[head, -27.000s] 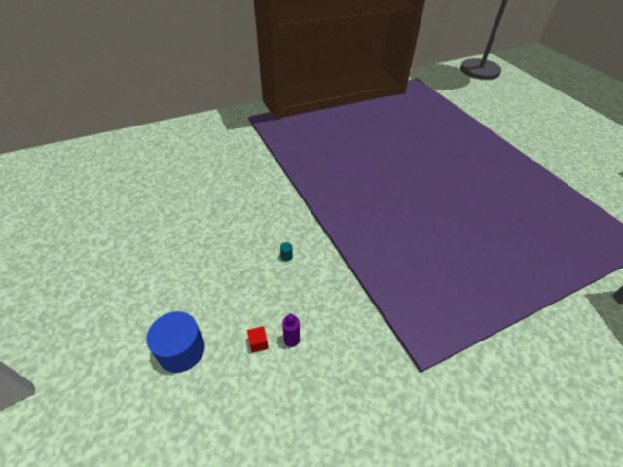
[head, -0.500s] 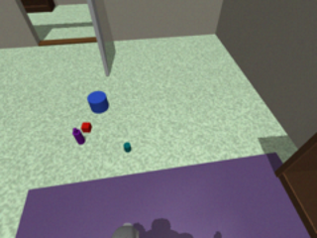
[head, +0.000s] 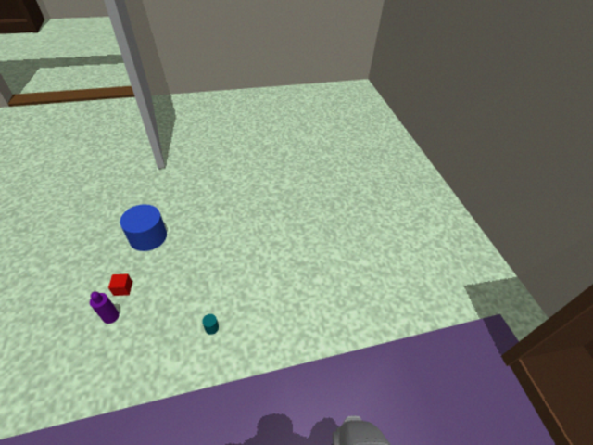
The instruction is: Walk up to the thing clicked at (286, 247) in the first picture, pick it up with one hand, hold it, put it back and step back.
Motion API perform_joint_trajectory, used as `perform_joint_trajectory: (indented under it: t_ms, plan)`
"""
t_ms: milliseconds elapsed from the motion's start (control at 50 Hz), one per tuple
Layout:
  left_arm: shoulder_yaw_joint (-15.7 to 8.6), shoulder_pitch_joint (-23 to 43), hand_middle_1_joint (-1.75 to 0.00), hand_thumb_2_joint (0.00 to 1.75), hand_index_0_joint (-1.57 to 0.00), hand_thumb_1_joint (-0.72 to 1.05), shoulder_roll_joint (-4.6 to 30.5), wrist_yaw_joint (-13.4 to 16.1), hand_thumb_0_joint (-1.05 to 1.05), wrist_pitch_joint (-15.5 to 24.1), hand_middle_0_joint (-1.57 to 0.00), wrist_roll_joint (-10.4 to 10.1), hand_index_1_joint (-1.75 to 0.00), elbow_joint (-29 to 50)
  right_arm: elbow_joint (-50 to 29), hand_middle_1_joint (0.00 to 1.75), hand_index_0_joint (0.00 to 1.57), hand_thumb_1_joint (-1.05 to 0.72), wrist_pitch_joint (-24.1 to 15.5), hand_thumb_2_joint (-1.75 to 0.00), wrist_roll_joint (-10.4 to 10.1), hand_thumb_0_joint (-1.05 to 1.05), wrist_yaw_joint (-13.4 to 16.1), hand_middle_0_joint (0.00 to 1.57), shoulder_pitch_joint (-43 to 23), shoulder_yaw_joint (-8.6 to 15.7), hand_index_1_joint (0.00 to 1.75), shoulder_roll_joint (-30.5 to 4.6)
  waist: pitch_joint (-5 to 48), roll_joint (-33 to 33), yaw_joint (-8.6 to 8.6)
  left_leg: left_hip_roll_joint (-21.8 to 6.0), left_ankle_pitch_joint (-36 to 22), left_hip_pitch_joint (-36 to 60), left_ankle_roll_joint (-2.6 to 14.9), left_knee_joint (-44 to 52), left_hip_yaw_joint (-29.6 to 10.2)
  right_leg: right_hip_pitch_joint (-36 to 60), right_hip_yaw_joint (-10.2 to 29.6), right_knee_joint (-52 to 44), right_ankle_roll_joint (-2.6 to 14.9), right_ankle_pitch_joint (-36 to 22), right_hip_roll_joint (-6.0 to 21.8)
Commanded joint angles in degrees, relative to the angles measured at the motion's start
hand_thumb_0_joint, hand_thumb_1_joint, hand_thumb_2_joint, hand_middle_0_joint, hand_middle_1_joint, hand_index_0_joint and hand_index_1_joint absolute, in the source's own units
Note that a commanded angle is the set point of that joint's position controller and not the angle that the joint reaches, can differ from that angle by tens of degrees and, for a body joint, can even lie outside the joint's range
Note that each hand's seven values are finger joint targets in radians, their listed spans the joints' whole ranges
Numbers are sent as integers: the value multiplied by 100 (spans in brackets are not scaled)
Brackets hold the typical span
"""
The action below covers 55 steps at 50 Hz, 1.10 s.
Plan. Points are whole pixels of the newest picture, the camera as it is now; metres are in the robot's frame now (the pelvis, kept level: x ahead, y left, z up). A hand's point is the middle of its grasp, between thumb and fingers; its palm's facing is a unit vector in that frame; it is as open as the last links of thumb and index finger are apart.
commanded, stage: walk up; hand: left
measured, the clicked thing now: (210, 324) +0.66 +0.25 -0.76
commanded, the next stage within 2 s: none
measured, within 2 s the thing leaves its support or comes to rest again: neither
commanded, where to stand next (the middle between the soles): +0.26 -0.05 m, yaw +2 degrees
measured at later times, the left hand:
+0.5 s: hand (133, 421) +0.20 +0.23 -0.13, palm faces -0.01 -0.92 -0.39, open 7.4 cm
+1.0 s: hand (137, 403) +0.23 +0.24 -0.16, palm faces -0.02 -0.91 -0.42, open 7.4 cm
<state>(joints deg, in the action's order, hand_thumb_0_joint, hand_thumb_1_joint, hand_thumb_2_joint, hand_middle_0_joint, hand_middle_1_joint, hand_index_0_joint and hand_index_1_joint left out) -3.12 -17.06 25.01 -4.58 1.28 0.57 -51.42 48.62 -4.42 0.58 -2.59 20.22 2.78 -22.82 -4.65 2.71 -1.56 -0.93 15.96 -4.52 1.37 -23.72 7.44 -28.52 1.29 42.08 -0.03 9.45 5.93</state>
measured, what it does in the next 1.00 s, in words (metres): walks ahead: right foot, then left foot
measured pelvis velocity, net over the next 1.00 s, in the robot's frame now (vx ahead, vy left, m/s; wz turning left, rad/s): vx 0.21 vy -0.03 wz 0.01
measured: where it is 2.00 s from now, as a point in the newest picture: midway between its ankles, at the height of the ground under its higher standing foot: outside the picture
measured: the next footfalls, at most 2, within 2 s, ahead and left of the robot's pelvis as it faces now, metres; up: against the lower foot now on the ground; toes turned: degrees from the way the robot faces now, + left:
right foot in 0.10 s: +0.19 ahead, -0.14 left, +0.00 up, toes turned -4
left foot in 0.58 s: +0.27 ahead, +0.15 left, +0.00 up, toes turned +2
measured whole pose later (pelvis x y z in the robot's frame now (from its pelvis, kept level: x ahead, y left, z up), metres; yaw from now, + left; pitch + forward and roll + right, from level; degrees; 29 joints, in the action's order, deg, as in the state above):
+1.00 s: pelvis +0.21 -0.03 -0.02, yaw +0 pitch -3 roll -1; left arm -1.4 -16.4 21.8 -0.2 2.1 1.6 -56.6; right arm 52.5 1.3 0.1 -0.6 11.1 1.4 -23.0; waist -4.0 -3.3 0.7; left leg -2.2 22.9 -20.2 0.7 -42.2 -0.5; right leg -17.0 -1.6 36.3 0.0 16.0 0.7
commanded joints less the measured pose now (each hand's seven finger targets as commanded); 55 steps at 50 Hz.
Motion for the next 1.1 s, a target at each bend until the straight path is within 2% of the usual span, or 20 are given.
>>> perform_joint_trajectory:
  t_ms: [0, 80, 120, 140, 240, 380, 480, 540, 560, 580, 620, 700, 820, 880, 900, 920, 940, 960, 1020, 1080]
  plan:
    - [-262, 482, -30, 90, -20, 90, 778, 55, 0, 285, -20, 9, -30, 569, -498, 30, 20, -90, -90, -90, -10, 0, 67, 20, -139, 490, 30, -1564, -128, -1072, -64, -1282, -939, -330, 971, 668, -871, 310, -399, -857, 84, -81, -139]
    - [-457, -558, -30, 90, -20, 90, 1165, 206, 0, 431, -20, 45, -30, 171, -617, 30, 20, -90, -20, -90, -23, 0, 94, 20, 10, 329, 30, -1174, 684, 150, 488, -930, -1129, -1103, 629, -1515, -558, 2698, -193, -1539, 300, 291, -304]
    - [-610, -882, -30, 90, -20, 90, 1846, 333, 0, 495, -20, 53, -30, 322, -638, 30, 20, -90, 26, -90, -66, 0, 77, 20, 439, 150, 30, -788, 979, 1509, 554, 273, 1383, -2858, 127, -3674, -396, 3598, 3224, -2762, 915, 1614, 1682]
    - [-610, -744, -30, 90, -20, 90, 1917, 320, 0, 442, -20, -20, -30, 293, -496, 30, 20, -90, 101, -90, -31, 0, 154, 20, 216, 318, 30, -1395, 675, 1058, 628, 9, 1498, -2896, 118, -4116, -771, 3111, 3562, -2780, 1326, 1591, 1867]
    - [-387, -109, -30, 90, -20, 90, 1224, 388, 0, 448, -20, -124, -30, 493, -95, 30, 20, -90, 185, -90, -106, 0, 94, 20, 441, 271, 30, -1142, 263, 658, 160, -228, 305, -2366, -3, -3632, -1136, 2060, 918, -2586, 706, -712, 749]
    - [-433, -26, -30, 90, -20, 90, 1202, 347, 0, 425, -20, 15, -30, 806, -167, 30, 20, -90, 215, -90, 49, 0, -22, 20, -92, 351, 30, -1133, -115, 543, 303, -340, -195, -2514, -276, -2336, -958, 1616, 502, -3045, 1170, 1062, 801]
    - [-286, 20, -30, 90, -20, 90, 1127, 405, 0, 324, -20, 6, -30, 747, -99, 30, 20, -90, 136, -90, 79, 0, 72, 20, -322, 254, 30, -837, 113, 443, 317, -272, -613, -1454, -195, -1333, -636, 1326, 165, -2033, 1156, -1210, 895]
    - [-158, 272, -30, 90, -20, 90, 924, 453, 0, 223, -20, -82, -30, 734, 145, 30, 20, -90, 33, -90, 92, 0, 196, 20, 97, 285, 30, -964, 555, -177, -31, -60, -1396, -344, 67, -187, -595, 1168, -171, -653, 714, -1152, 464]
    - [-64, 49, -30, 90, -20, 90, 658, 448, 0, 196, -20, -121, -30, 724, 151, 30, 20, -90, 17, -90, 124, 0, 244, 20, 136, 374, 30, -1366, 785, -1146, 1, -835, -1713, 66, 273, 26, -1526, 736, -456, 47, 407, -216, -8]
    - [-28, -230, -30, 90, -20, 90, 498, 420, 0, 170, -20, -147, -30, 773, -19, 30, 20, -90, -1, -90, 134, 0, 222, 20, 208, 472, 30, -1776, 816, -1795, 39, -1669, -504, 304, 813, 479, -3210, -27, -576, 895, 237, 1991, -730]
    - [-177, -484, -30, 90, -20, 90, 1088, 479, 0, 57, -20, -24, -30, 419, -75, 30, 20, -90, 59, -90, -16, 0, 210, 20, -51, 549, 30, -1946, 557, -1366, 58, -2126, 1228, -137, 1433, 823, -3845, -199, -91, 1756, 262, 2487, -370]
    - [-208, -331, -30, 90, -20, 90, 1032, 410, 0, 37, -20, -21, -30, 224, -187, 30, 20, -90, 49, -90, 8, 0, 241, 20, -395, 374, 30, -1517, 397, -1370, 120, -1334, 430, -554, 952, 720, -2350, 9, 128, 1257, 199, 1686, -229]
    - [-141, -337, -30, 90, -20, 90, 756, 451, 0, 126, -20, -4, -30, -62, -306, 30, 20, -90, 198, -90, 70, 0, 218, 20, -931, 284, 30, -1400, 377, -1375, 172, -1200, -147, -1459, 1041, 244, -1622, 1149, -339, -217, 13, 1149, -385]
    - [-173, -464, -30, 90, -20, 90, 735, 546, 0, 214, -20, 58, -30, -276, -289, 30, 20, -90, 354, -90, -29, 0, 193, 20, -1183, 140, 30, -1105, 472, -859, 399, -921, 12, -2047, 640, -609, -1338, 2131, -346, -1340, 76, 325, -558]
    - [-184, -426, -30, 90, -20, 90, 849, 585, 0, 248, -20, 91, -30, -253, -275, 30, 20, -90, 383, -90, -70, 0, 198, 20, -1178, 54, 30, -854, 402, -322, 424, -722, 302, -2188, 418, -1070, -1144, 2106, 213, -1867, 182, 450, -193]
    - [-248, -153, -30, 90, -20, 90, 1255, 610, 0, 316, -20, 156, -30, -151, -248, 30, 20, -90, 414, -90, -115, 0, 190, 20, -1017, -18, 30, -591, 217, 667, 248, -134, 731, -2334, 88, -1759, -872, 1637, 1893, -2556, 509, 923, 850]
    - [-261, 366, -30, 90, -20, 90, 1594, 597, 0, 301, -20, 125, -30, -24, -131, 30, 20, -90, 474, -90, -92, 0, 238, 20, -1033, 66, 30, -855, 19, 708, 207, 19, 1463, -2005, 19, -2264, -948, 713, 2600, -3012, 1055, 2010, 1534]
    - [-254, 776, -30, 90, -20, 90, 1627, 582, 0, 259, -20, 125, -30, 58, 62, 30, 20, -90, 474, -90, -49, 0, 255, 20, -907, 175, 30, -1113, -178, 725, 98, -190, 1358, -1463, -12, -2415, -1053, 84, 2516, -2855, 1259, 2111, 1570]
    - [-76, 942, -30, 90, -20, 90, 1031, 556, 0, 253, -20, 55, -30, -5, 407, 30, 20, -90, 369, -90, -114, 0, 195, 20, -802, 114, 30, -963, 147, 612, -55, -153, 235, -1034, 64, -986, -846, 792, 905, -2160, 618, 795, 589]
    - [2, 796, -30, 90, -20, 90, 904, 519, 0, 254, -20, 0, -30, -94, 520, 30, 20, -90, 278, -90, -18, 0, 253, 20, -800, 117, 30, -1104, 860, 427, 33, -435, -1099, -222, 141, -340, -1264, 1067, 553, -1410, 403, -775, 409]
